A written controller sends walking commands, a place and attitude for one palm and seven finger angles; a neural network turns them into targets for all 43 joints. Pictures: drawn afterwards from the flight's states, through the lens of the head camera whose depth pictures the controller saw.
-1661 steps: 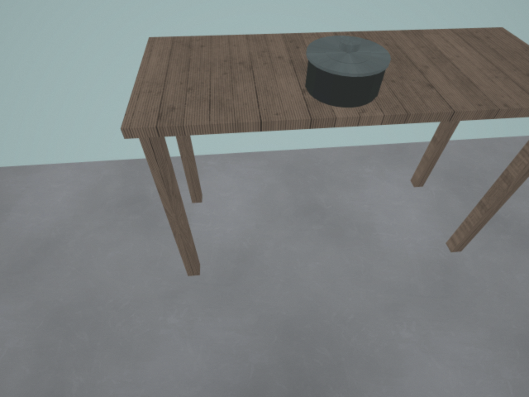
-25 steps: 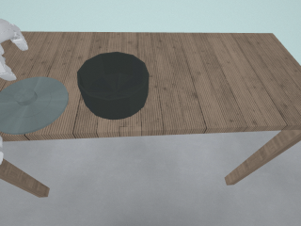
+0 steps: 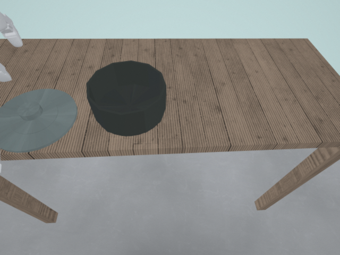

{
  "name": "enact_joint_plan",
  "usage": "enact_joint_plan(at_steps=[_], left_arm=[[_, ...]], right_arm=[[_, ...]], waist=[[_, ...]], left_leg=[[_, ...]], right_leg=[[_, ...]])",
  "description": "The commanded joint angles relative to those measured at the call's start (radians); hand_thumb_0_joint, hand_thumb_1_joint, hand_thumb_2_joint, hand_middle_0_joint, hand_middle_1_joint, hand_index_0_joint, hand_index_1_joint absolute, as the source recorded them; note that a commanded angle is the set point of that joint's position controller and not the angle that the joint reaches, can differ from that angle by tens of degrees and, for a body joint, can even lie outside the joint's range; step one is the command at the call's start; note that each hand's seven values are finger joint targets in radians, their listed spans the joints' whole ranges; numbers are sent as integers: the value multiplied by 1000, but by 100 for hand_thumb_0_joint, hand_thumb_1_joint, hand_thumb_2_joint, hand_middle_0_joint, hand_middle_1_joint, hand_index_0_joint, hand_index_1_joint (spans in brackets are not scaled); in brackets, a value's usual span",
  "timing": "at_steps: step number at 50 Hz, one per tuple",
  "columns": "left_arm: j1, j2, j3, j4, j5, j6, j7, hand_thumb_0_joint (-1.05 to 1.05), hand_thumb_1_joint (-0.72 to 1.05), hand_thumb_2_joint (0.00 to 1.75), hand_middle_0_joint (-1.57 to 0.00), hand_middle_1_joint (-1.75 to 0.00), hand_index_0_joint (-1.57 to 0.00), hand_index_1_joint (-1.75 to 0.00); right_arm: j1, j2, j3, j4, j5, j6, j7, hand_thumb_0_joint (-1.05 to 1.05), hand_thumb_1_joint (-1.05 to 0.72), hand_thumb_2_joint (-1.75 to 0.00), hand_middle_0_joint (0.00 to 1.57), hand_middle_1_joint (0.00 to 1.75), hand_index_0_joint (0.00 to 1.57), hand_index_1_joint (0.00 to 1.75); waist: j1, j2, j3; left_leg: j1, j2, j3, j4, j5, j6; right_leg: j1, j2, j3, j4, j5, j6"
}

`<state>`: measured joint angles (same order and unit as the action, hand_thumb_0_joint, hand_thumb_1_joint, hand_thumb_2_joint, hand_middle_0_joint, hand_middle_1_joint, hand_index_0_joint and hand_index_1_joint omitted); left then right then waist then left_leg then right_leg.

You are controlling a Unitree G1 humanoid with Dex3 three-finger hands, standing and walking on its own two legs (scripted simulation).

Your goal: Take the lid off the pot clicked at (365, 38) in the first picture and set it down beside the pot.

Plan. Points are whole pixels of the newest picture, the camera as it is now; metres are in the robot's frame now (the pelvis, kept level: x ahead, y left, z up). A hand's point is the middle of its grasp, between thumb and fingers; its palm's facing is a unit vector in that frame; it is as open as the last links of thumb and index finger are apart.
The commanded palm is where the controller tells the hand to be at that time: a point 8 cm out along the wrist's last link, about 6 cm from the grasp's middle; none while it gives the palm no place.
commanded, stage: draw the hand back to the body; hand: left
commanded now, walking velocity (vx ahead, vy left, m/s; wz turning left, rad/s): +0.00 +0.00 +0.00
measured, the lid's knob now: (30, 110) +0.47 +0.34 +0.06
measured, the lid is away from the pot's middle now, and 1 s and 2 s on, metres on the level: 0.25 0.25 0.25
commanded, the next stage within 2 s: none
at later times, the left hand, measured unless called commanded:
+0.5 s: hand out of the picture +0.42 +0.31 +0.21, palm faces -0.16 -0.20 -0.97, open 11.1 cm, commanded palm +0.38 +0.31 +0.28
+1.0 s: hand (8, 71) +0.37 +0.24 +0.26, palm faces +0.49 -0.84 -0.22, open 9.9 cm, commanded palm +0.31 +0.27 +0.27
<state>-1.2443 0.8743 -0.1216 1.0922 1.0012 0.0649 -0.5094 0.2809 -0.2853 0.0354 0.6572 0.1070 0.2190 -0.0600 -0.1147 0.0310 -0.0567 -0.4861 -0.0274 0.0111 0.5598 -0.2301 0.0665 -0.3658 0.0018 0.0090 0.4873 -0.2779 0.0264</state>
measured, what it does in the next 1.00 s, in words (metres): shifts its weight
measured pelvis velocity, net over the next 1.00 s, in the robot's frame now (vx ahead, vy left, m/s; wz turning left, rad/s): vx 0.02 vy -0.05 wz -0.02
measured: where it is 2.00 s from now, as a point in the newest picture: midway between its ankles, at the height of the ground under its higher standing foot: outside the picture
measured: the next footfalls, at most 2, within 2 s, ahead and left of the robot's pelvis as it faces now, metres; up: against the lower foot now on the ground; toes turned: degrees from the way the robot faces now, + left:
none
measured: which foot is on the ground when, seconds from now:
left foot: down 0.00-1.00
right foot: down 0.00-1.00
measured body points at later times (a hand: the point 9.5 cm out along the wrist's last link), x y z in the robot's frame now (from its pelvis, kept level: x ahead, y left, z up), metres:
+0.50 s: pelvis +0.00 +0.00 +0.00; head +0.03 -0.01 +0.45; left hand +0.42 +0.32 +0.26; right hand +0.14 -0.26 -0.11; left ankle +0.02 +0.08 -0.73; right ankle -0.03 -0.15 -0.73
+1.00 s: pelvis +0.02 -0.05 +0.01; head +0.02 -0.06 +0.46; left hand +0.34 +0.28 +0.27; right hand +0.17 -0.30 -0.09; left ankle +0.02 +0.08 -0.73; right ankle -0.03 -0.15 -0.73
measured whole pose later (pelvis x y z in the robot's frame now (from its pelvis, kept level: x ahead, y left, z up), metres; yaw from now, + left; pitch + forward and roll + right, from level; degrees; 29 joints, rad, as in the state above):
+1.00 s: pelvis +0.02 -0.05 +0.01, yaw -1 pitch -1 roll +0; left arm -0.34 0.50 0.40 0.16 -0.09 -0.04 0.08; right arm 0.21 -0.29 0.02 0.68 0.06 -0.01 -0.05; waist 0.02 0.04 0.00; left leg -0.17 0.02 0.02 0.41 -0.22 0.00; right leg -0.07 0.05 0.02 0.36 -0.27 -0.03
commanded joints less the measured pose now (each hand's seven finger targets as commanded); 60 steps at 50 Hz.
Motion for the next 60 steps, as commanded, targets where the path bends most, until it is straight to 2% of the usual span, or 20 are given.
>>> enact_joint_plan(at_steps=[1,4,6,8,12,16,21,23,24,26,27,29,30,33,36,41,46,50,57,60], left_arm=[[-537,277,92,-313,5,-18,44,0,-11,84,-44,-68,-44,-68],[-383,234,95,-308,-16,-24,36,0,-11,84,-44,-68,-44,-68],[-292,250,118,-261,-24,-14,34,0,-11,84,-44,-68,-44,-68],[-244,289,153,-305,-35,-10,34,0,-11,84,-44,-68,-44,-68],[-295,327,187,-562,-52,-9,39,0,-11,84,-44,-68,-44,-68],[-151,381,284,-583,-80,-2,36,0,-11,84,-44,-68,-44,-68],[-37,239,176,-579,-108,40,23,0,-11,84,-44,-68,-44,-68],[-61,235,169,-664,-112,47,25,0,-11,84,-44,-68,-44,-68],[-207,-21,361,-856,-752,-81,213,0,-11,84,-44,-68,-44,-68],[16,-93,296,-758,-816,-110,365,0,-11,84,-44,-68,-44,-68],[65,-53,385,-794,-900,-118,413,0,-11,84,-44,-68,-44,-68],[144,94,546,-728,-963,-130,491,0,-11,84,-44,-68,-44,-68],[129,94,559,-812,-988,-144,514,0,-8,84,-44,-67,-44,-67],[123,-11,513,-946,-1027,-171,557,0,-1,85,-42,-64,-42,-64],[232,-35,545,-1030,-1048,-184,589,0,7,85,-40,-62,-40,-62],[494,-26,633,-1026,-1079,-169,598,0,20,86,-37,-57,-37,-57],[542,-127,555,-1121,-1098,-163,588,0,32,87,-34,-52,-34,-52],[560,-41,643,-1187,-1099,-170,605,0,42,87,-31,-48,-31,-48],[697,-113,633,-1288,-1115,-181,603,0,60,88,-27,-41,-27,-41],[778,-104,669,-1264,-1122,-179,604,0,67,89,-25,-39,-25,-39]], right_arm=[[17,-165,-66,-101,-8,-26,-11,0,-90,-90,20,30,20,30],[18,-164,-69,-111,-4,-27,-3,0,-90,-90,20,30,20,30],[7,-164,-63,-116,-4,-14,1,0,-90,-90,20,30,20,30],[-7,-166,-61,-134,-2,-12,4,0,-90,-90,20,30,20,30],[-57,-162,-63,-168,-3,-6,9,0,-90,-90,20,30,20,30],[-74,-161,-64,-181,-5,-15,10,0,-90,-90,20,30,20,30],[-125,-154,-53,-196,5,-5,18,0,-90,-90,20,30,20,30],[-150,-149,-47,-207,6,-6,17,0,-90,-90,20,30,20,30],[9,-85,-55,-287,0,-96,11,0,-90,-90,20,30,20,30],[-71,-107,-25,-247,-15,-135,-3,0,-90,-90,20,30,20,30],[-77,-122,-32,-252,-19,-151,-14,0,-90,-90,20,30,20,30],[-88,-150,-28,-198,-35,-158,-28,0,-90,-90,20,30,20,30],[-103,-140,-23,-203,-37,-165,-29,0,-90,-90,20,30,20,30],[-142,-116,-20,-189,-44,-210,-27,0,-90,-90,20,30,20,30],[-161,-105,-19,-171,-55,-250,-15,0,-90,-90,20,30,20,30],[-160,-114,-35,-155,-61,-261,-2,0,-90,-90,20,30,20,30],[-198,-111,-45,-148,-49,-278,3,0,-90,-90,20,30,20,30],[-211,-117,-48,-135,-56,-289,-8,0,-90,-90,20,30,20,30],[-245,-93,-47,-136,-59,-305,-8,0,-90,-90,20,30,20,30],[-247,-93,-49,-126,-64,-301,-6,0,-90,-90,20,30,20,30]], waist=[[6,137,-435],[11,135,-402],[24,68,-339],[41,46,-344],[43,139,-451],[64,94,-435],[62,64,-285],[66,65,-308],[33,132,-286],[55,80,-241],[66,5,-260],[98,-96,-237],[103,-80,-261],[99,138,-247],[112,240,-219],[134,36,-202],[124,22,-156],[138,13,-175],[152,36,-181],[155,-19,-137]], left_leg=[[429,6,-41,-24,351,18],[456,15,-45,-11,469,14],[378,9,-35,-20,384,14],[354,4,-27,-30,351,17],[445,10,-48,-21,471,20],[446,8,-56,-18,496,23],[385,8,-43,-47,362,12],[401,6,-53,-58,344,15],[608,76,-70,-91,285,-14],[650,118,-155,-161,130,-31],[632,120,-146,-171,116,-26],[499,85,-67,-158,90,-13],[479,72,-40,-157,131,-14],[536,78,-27,-172,187,-38],[548,77,-22,-162,261,-44],[461,65,25,-150,348,-30],[487,52,51,-143,338,-15],[494,36,50,-144,311,-7],[518,30,57,-146,325,-10],[492,31,59,-149,296,-10]], right_leg=[[-17,60,-44,-53,210,-67],[-44,64,-54,-53,238,-70],[-23,64,-57,-46,215,-65],[23,61,-53,-44,231,-65],[43,53,-44,-44,267,-64],[72,54,-46,-48,273,-65],[24,49,-60,-61,203,-65],[34,48,-60,-64,190,-69],[-46,45,-63,-103,159,-94],[-45,46,-47,-115,31,-92],[0,45,-39,-123,47,-87],[122,37,-24,-139,139,-83],[176,32,-20,-138,184,-77],[174,31,-25,-145,191,-78],[194,36,-22,-157,231,-83],[301,31,-23,-146,398,-66],[258,25,-13,-158,431,-49],[280,18,-4,-163,451,-42],[309,7,2,-163,519,-31],[302,6,5,-173,519,-24]])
